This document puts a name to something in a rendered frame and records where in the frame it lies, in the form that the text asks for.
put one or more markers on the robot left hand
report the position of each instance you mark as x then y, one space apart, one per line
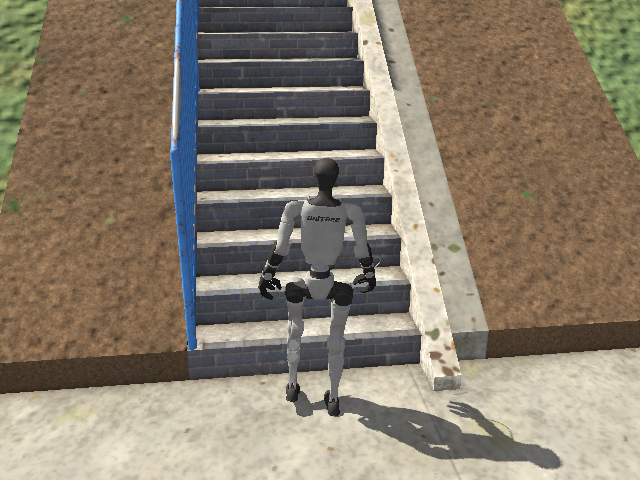
263 284

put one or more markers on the left robot upper arm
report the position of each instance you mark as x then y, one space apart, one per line
291 210

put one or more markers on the robot right shin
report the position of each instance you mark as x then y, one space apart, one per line
335 369

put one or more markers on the left robot forearm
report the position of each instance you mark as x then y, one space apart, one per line
272 263

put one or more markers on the humanoid robot head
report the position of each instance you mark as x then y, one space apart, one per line
326 171

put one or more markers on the right robot forearm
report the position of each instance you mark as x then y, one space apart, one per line
367 264

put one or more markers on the right robot upper arm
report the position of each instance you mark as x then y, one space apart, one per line
354 213

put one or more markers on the robot right hand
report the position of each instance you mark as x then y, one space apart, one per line
361 279

